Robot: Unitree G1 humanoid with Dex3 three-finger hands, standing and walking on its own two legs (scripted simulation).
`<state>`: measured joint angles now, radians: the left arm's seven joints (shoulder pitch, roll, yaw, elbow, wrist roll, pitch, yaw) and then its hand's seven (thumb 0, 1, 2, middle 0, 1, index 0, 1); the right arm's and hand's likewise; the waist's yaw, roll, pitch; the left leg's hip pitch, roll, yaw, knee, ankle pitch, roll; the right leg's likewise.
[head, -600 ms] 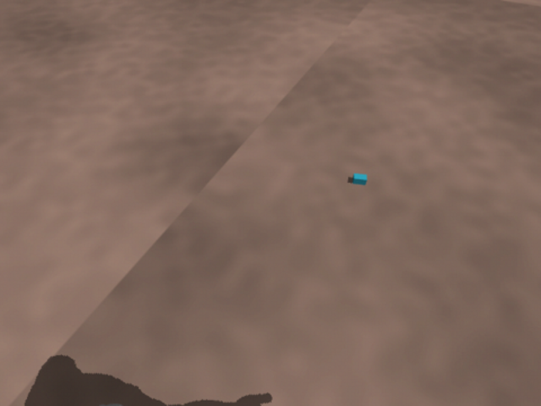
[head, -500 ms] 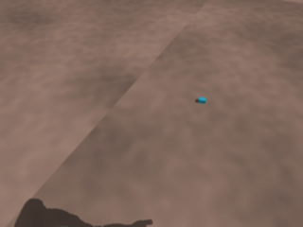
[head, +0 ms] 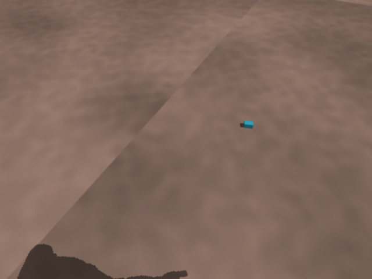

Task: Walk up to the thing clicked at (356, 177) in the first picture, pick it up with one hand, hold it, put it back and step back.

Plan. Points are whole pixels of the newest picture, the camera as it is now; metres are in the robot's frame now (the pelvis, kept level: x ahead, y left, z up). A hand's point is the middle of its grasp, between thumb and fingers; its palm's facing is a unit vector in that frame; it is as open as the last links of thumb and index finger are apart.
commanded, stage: stand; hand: left
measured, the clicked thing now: (248, 124) +1.26 -0.39 -0.76
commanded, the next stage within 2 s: walk up in 0.52 s
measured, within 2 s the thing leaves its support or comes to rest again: neither
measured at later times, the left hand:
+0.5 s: hand out of the picture +0.07 +0.25 -0.16, palm faces -0.02 -0.94 -0.34, open 7.3 cm
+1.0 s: hand (137, 252) +0.20 +0.15 -0.15, palm faces -0.20 -0.90 -0.38, open 7.3 cm
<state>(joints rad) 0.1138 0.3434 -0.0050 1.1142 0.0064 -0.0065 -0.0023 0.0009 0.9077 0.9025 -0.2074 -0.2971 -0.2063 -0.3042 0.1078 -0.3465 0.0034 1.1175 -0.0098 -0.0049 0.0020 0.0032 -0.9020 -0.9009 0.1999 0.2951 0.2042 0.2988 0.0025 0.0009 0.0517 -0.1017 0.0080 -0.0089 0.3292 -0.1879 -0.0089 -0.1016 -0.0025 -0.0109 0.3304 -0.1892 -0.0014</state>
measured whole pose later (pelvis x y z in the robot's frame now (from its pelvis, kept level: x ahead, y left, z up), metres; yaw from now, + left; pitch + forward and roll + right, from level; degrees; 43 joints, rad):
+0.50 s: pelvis +0.00 +0.00 +0.00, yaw +0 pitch -2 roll +0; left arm 0.12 0.35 -0.01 1.11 0.01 0.00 0.00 0.00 0.91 0.90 -0.21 -0.30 -0.21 -0.30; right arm 0.12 -0.35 0.01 1.12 -0.01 -0.01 0.00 0.00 -0.90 -0.90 0.20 0.30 0.20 0.30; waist 0.00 0.00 0.05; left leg -0.09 0.01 -0.01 0.32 -0.19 -0.01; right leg -0.10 0.00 -0.01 0.33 -0.19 0.00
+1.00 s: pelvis +0.10 -0.11 -0.02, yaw -15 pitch -4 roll -1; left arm 0.31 0.39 0.08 0.91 0.01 -0.03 -0.08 0.00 0.91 0.90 -0.21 -0.30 -0.21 -0.30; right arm 0.22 -0.47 -0.08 0.94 -0.02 -0.03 0.05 0.01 -0.91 -0.90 0.20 0.29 0.20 0.30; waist 0.04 0.07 0.06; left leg -0.39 0.08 0.04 1.06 -0.42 0.03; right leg -0.28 0.01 -0.05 0.61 -0.27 -0.04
